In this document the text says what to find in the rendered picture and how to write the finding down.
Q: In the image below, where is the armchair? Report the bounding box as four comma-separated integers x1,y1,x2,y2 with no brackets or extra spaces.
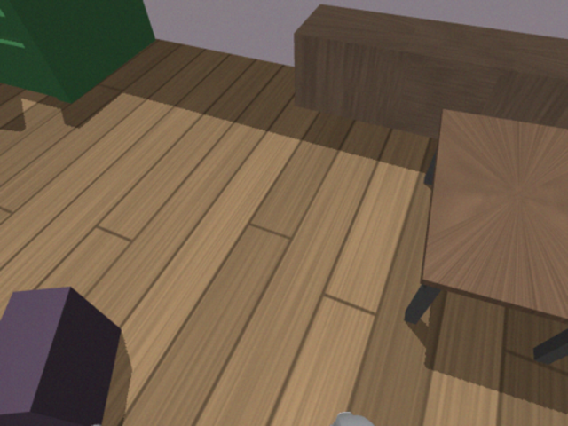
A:
0,0,155,104

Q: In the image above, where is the coffee table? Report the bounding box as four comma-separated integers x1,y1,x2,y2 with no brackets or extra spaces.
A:
404,109,568,365

